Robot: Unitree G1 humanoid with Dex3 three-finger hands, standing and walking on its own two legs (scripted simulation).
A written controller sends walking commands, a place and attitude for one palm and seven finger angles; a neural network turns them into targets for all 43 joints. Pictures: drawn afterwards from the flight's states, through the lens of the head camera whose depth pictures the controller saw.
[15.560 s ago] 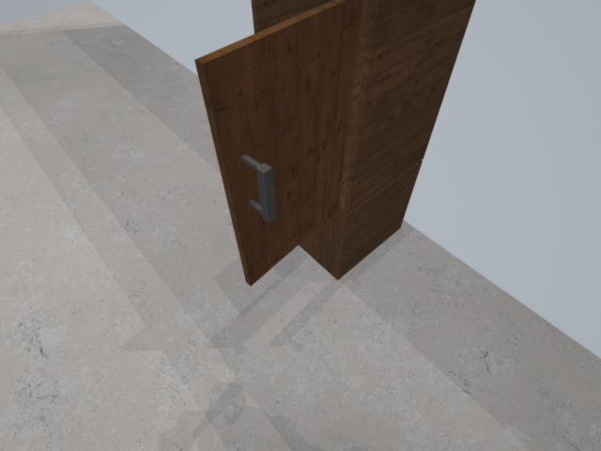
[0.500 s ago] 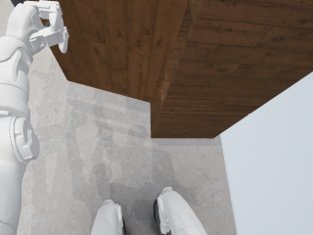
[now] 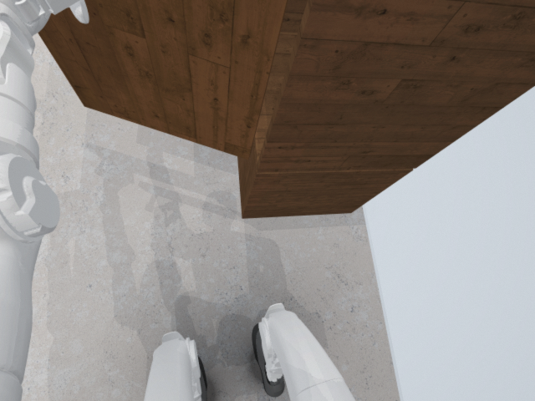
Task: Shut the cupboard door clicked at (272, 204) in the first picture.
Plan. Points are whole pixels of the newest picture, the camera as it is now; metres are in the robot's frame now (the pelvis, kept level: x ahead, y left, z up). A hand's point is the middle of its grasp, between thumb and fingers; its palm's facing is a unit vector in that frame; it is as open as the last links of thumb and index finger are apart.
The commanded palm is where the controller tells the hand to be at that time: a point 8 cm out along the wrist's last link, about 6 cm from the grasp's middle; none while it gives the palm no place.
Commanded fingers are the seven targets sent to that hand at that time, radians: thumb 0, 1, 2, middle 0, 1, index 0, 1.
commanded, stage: pull the fist back off the door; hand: left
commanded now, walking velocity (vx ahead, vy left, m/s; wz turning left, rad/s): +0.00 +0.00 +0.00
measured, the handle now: out of the picture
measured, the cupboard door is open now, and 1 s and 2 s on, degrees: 69 68 68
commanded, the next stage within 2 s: draw the hand back to the body in 0.78 s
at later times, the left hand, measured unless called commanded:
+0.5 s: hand (71, 31) +0.56 +0.13 +0.11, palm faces +0.01 -1.00 -0.01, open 3.1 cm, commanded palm +0.52 +0.17 +0.11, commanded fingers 0.00 0.90 0.90 -1.30 -1.50 -1.30 -1.50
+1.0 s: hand (72, 63) +0.51 +0.13 +0.12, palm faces +0.00 -1.00 -0.02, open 3.1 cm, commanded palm +0.45 +0.18 +0.13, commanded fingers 0.00 0.90 0.90 -1.30 -1.50 -1.30 -1.50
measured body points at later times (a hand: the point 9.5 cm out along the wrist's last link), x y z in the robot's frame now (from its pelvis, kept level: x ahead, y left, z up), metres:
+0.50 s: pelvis +0.02 -0.01 +0.04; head +0.17 +0.00 +0.47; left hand +0.55 +0.18 +0.11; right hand -0.01 -0.26 -0.07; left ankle +0.00 +0.10 -0.62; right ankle +0.04 -0.12 -0.62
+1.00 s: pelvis +0.01 -0.01 +0.04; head +0.13 +0.00 +0.48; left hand +0.50 +0.18 +0.13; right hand +0.06 -0.26 -0.08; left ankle +0.00 +0.10 -0.62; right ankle +0.04 -0.12 -0.62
